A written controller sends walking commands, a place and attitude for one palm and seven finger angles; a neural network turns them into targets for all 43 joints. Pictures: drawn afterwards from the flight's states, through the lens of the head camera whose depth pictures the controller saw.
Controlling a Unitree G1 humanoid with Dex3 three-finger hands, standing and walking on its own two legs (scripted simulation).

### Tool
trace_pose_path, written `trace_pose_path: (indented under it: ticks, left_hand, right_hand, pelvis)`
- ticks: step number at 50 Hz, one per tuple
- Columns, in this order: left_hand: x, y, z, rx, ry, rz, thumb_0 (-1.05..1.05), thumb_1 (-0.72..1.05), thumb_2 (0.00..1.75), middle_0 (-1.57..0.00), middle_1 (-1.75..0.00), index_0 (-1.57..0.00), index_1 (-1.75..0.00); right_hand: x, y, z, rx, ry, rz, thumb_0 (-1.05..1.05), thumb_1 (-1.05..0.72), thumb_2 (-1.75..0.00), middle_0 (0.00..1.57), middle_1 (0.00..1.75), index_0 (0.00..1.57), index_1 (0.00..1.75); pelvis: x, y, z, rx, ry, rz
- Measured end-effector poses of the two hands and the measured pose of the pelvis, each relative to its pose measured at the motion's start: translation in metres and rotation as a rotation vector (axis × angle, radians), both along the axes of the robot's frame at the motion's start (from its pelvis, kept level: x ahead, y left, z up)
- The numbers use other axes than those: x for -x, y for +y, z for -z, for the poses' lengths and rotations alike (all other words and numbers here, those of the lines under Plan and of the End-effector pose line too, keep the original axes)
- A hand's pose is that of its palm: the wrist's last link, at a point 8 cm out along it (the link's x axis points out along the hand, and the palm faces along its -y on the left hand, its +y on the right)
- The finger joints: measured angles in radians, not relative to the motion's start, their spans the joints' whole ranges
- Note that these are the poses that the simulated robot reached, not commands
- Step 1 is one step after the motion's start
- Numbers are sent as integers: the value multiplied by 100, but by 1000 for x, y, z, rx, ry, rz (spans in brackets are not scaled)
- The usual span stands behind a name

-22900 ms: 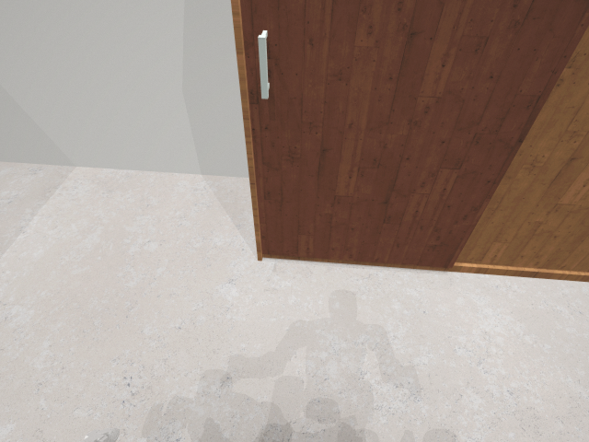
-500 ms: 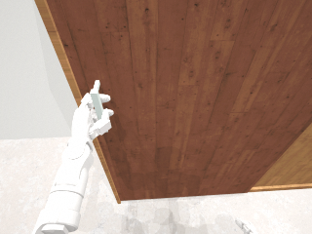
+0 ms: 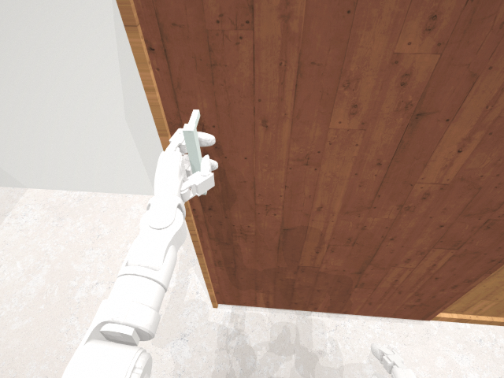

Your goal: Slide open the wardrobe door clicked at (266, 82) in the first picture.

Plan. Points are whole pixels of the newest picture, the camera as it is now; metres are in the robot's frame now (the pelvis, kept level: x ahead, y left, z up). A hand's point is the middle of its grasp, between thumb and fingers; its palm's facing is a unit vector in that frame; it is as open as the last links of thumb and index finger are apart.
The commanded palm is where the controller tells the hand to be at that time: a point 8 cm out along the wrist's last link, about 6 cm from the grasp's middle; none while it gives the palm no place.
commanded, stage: tug the door sideways, standing still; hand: left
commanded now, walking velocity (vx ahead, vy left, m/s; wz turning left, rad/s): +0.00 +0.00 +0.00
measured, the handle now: (198, 154) +0.46 +0.12 +0.11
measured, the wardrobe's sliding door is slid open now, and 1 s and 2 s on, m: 0.00 0.00 0.20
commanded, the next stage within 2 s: step sideways, sliding the door along in 0.26 s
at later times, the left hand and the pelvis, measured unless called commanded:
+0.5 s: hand (208, 178) +0.40 +0.10 +0.11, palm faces +0.03 -1.00 -0.09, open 5.7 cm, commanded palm +0.38 +0.12 +0.12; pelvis -0.03 +0.00 +0.00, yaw -3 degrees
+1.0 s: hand (215, 176) +0.40 +0.09 +0.11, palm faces +0.18 -0.98 -0.11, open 5.9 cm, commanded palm +0.37 +0.06 +0.12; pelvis +0.00 -0.07 +0.00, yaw +2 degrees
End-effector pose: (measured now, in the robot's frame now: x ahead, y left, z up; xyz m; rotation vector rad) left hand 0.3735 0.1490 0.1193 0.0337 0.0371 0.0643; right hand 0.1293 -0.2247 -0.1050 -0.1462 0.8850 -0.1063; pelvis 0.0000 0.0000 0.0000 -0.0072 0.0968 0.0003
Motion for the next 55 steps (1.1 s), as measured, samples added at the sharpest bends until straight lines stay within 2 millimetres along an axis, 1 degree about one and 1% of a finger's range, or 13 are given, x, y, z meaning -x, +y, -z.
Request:
trace_pose_path:
  ticks: [11, 16, 22, 26, 30, 34, 37, 40, 42, 44, 47, 51, 55]
  left_hand:
    - [1, -2, 0, -13, -4, -1, 1, 83, 84, -29, -137, -24, -140]
    - [1, -2, 0, -19, -11, 3, 0, 83, 85, -30, -138, -24, -140]
    - [0, 2, 0, -41, -17, 35, 0, 80, 85, -33, -136, -26, -140]
    - [-1, 3, 0, -54, -15, 38, 0, 79, 85, -36, -134, -28, -140]
    - [0, 1, -2, -62, 8, 10, 0, 79, 85, -36, -131, -28, -140]
    - [1, -3, -3, -64, 26, -32, 1, 79, 86, -34, -128, -27, -140]
    - [2, -6, -4, -65, 29, -67, 1, 80, 86, -34, -127, -26, -140]
    - [2, -7, -4, -60, 29, -84, 1, 80, 87, -33, -127, -26, -140]
    - [2, -7, -3, -65, 16, -86, 1, 80, 87, -33, -129, -26, -140]
    - [1, -7, 0, -67, -13, -81, 0, 80, 88, -35, -131, -25, -140]
    - [2, -9, 1, -80, -31, -87, 0, 81, 88, -37, -134, -21, -140]
    - [2, -14, 0, -73, -26, -127, 0, 82, 88, -35, -135, -19, -140]
    - [3, -21, 1, -76, -31, -188, 0, 82, 88, -36, -136, -19, -140]
  right_hand:
    - [53, -12, 9, 26, 77, 20, 1, -91, -90, 20, 30, 20, 30]
    - [72, -17, 11, 40, 98, 35, 1, -91, -90, 20, 30, 20, 30]
    - [84, -17, 10, 57, 115, 72, 1, -91, -90, 20, 30, 20, 30]
    - [81, -18, 8, 75, 90, 108, 1, -91, -90, 20, 30, 20, 30]
    - [72, -19, 11, 61, 77, 111, 1, -91, -90, 20, 30, 20, 30]
    - [60, -24, 15, 35, 81, 74, 1, -91, -90, 20, 30, 20, 30]
    - [48, -34, 16, 34, 89, 47, 1, -90, -90, 20, 30, 20, 30]
    - [33, -47, 13, 66, 110, 8, 1, -90, -90, 20, 30, 20, 30]
    - [19, -56, 9, 95, 108, -22, 1, -90, -90, 20, 30, 20, 30]
    - [1, -63, 10, 120, 77, -45, 1, -90, -90, 20, 30, 20, 30]
    - [-25, -66, 9, 89, 55, -80, 1, -91, -90, 20, 30, 20, 30]
    - [-57, -64, 1, 43, 28, -132, 1, -91, -90, 20, 30, 20, 30]
    - [-90, -67, -3, -12, -22, -187, 1, -91, -90, 20, 30, 20, 30]
  pelvis:
    - [21, 0, 3, 10, -2, -10]
    - [27, 2, 4, 15, -1, -10]
    - [33, 4, 3, 9, -22, 23]
    - [35, 3, 4, -5, -52, 60]
    - [36, -4, 2, 1, -87, 77]
    - [33, -21, 2, 7, -120, 67]
    - [24, -35, 4, 20, -134, 24]
    - [12, -43, 1, 7, -139, -20]
    - [5, -46, 0, -11, -141, -25]
    - [2, -47, 5, -4, -142, -23]
    - [1, -56, 4, -17, -161, -16]
    - [-6, -78, -2, -2, -167, -30]
    - [-20, -110, -2, 12, -177, -38]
